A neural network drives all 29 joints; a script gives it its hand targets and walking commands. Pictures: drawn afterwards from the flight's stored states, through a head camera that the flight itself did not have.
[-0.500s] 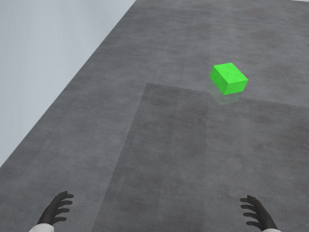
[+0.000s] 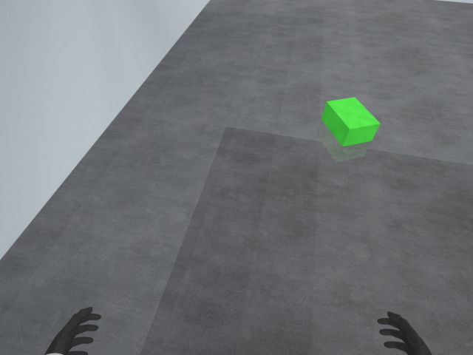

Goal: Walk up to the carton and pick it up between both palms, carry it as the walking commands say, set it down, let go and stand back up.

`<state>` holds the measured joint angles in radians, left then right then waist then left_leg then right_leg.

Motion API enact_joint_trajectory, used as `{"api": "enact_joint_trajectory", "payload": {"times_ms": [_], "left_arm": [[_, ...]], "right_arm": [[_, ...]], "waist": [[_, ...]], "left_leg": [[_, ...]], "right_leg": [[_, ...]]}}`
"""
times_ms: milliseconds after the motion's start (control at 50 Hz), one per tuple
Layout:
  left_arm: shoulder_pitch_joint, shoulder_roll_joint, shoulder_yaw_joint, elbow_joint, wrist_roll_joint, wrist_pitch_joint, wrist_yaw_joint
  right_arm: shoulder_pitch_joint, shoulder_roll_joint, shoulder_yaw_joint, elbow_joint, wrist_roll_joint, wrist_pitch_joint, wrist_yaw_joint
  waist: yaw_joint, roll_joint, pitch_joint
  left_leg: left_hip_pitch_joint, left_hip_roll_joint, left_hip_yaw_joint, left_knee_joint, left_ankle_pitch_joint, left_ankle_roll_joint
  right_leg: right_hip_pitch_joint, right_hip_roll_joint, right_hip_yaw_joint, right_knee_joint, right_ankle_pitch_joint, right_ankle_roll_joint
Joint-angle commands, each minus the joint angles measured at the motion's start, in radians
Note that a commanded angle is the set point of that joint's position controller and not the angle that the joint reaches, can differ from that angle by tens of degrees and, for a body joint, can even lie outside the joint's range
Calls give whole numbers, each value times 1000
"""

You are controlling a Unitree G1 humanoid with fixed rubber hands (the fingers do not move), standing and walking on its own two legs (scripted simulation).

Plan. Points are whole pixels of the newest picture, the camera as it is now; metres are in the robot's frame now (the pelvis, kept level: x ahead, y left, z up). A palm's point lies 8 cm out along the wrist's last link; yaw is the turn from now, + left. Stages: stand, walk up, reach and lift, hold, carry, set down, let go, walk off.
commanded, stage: stand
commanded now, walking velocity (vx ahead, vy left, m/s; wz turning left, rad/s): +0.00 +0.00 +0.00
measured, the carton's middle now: (348, 121) +1.57 -0.72 -0.69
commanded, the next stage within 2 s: walk up in 1.94 s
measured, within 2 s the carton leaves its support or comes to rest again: neither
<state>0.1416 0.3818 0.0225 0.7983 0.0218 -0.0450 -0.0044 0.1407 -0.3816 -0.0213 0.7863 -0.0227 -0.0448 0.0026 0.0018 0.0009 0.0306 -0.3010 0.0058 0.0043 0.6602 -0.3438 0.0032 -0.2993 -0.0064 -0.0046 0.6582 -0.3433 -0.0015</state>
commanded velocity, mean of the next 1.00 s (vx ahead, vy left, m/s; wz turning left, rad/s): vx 0.00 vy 0.00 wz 0.00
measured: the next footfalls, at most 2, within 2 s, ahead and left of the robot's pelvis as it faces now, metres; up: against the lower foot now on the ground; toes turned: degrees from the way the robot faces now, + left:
none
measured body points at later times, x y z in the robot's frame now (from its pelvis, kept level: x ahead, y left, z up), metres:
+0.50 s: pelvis +0.00 +0.00 +0.02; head +0.00 +0.00 +0.47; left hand +0.13 +0.31 -0.09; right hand +0.13 -0.31 -0.09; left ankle +0.01 +0.12 -0.72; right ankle +0.01 -0.12 -0.72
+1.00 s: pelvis +0.00 +0.00 +0.02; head +0.00 +0.00 +0.47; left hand +0.11 +0.31 -0.09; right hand +0.11 -0.32 -0.09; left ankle +0.01 +0.12 -0.72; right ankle +0.01 -0.12 -0.72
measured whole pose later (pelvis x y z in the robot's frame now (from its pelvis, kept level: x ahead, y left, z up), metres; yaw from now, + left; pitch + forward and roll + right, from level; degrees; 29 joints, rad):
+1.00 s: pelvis +0.00 +0.00 +0.02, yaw +0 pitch -2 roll +0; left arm 0.09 0.39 0.00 1.05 0.01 -0.03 0.00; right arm 0.09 -0.39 -0.01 1.05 -0.01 -0.02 0.00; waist 0.00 0.00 0.04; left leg -0.13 0.01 0.01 0.36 -0.18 0.00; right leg -0.13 0.00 0.00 0.36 -0.19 0.00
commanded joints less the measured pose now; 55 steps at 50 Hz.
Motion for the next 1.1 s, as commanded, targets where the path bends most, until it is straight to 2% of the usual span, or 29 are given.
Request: {"api": "enact_joint_trajectory", "payload": {"times_ms": [0, 320, 560, 1080], "left_arm": [[-48, 166, 37, -42, -3, -12, 4], [-84, 173, 19, 82, -9, -4, 3], [-99, 178, 14, 160, -9, 3, 4], [-95, 186, 10, 214, -10, 10, 8]], "right_arm": [[-48, -166, -38, -43, 3, -12, -4], [-84, -172, -21, 86, 10, -2, -1], [-101, -177, -17, 166, 9, 4, -3], [-97, -184, -15, 220, 10, 12, -6]], "waist": [[-1, 1, -74], [-1, 1, -59], [-1, 0, -49], [-1, -1, -45]], "left_leg": [[31, 85, -96, -136, 176, 59], [119, 99, -97, -265, 229, 41], [152, 110, -99, -332, 226, 31], [175, 119, -96, -369, 244, 26]], "right_leg": [[35, -83, 94, -131, 178, -63], [117, -99, 98, -261, 232, -45], [147, -110, 100, -328, 225, -34], [169, -118, 100, -367, 244, -27]]}}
